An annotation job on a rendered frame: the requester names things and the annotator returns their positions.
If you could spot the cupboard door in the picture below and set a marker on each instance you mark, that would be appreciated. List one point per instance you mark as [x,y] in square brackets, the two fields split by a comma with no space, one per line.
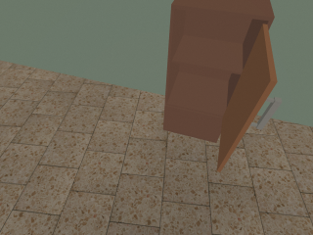
[255,84]

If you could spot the handle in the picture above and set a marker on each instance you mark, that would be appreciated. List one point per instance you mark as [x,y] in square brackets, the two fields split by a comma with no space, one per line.
[272,108]

